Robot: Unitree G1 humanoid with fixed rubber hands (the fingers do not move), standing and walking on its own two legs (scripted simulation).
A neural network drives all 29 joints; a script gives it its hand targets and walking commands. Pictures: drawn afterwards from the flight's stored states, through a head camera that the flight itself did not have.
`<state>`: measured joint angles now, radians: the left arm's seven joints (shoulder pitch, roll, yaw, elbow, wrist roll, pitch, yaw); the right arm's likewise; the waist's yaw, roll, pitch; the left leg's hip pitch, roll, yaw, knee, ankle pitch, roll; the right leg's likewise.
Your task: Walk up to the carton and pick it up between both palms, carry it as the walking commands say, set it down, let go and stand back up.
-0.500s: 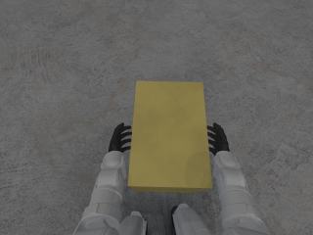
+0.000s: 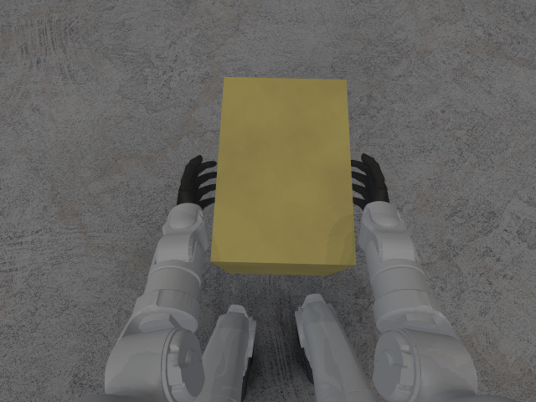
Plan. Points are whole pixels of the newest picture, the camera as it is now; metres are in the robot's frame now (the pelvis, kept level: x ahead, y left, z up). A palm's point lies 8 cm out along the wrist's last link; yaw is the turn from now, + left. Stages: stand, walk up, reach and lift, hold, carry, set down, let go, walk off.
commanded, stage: set down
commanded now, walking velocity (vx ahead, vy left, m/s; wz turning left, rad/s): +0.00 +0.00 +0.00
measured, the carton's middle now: (281, 187) +0.45 -0.02 -0.13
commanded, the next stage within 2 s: none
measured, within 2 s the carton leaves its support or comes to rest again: neither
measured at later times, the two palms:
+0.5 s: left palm (207, 206) +0.42 +0.12 -0.15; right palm (362, 203) +0.42 -0.17 -0.15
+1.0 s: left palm (217, 202) +0.46 +0.12 -0.23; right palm (353, 201) +0.45 -0.17 -0.24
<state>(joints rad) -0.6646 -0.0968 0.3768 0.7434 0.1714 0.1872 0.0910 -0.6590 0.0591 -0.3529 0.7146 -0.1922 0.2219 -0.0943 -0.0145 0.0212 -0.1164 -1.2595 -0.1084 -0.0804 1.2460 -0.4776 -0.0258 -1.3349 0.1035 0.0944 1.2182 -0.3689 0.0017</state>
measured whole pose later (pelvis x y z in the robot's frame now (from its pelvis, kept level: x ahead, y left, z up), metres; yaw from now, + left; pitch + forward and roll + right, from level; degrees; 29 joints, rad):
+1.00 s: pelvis -0.02 +0.00 -0.14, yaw +2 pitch +42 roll +4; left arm -1.01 -0.03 0.39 0.78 0.10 0.23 0.16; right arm -1.01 -0.08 -0.37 0.79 -0.14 0.25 -0.07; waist -0.03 0.03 -0.09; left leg -1.89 -0.17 -0.05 1.72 -0.58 -0.05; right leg -1.97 0.14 0.11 1.69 -0.45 0.04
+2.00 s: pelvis -0.04 +0.00 -0.24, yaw +4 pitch +36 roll +4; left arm -1.41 0.11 0.32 0.84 0.01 0.22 0.21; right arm -1.41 -0.28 -0.26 0.88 0.00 0.25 -0.10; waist -0.06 0.02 0.42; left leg -2.06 -0.20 -0.02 2.08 -0.65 -0.08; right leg -2.16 0.13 0.07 2.06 -0.51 0.03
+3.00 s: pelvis -0.03 +0.01 -0.27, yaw +6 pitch +36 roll +1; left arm -1.41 0.13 0.22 0.99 -0.02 0.19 0.22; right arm -1.40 -0.31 -0.26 1.04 0.01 0.19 -0.03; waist -0.09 0.05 0.37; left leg -2.19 -0.19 0.01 2.21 -0.66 -0.03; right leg -2.24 0.04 0.02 2.17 -0.57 0.01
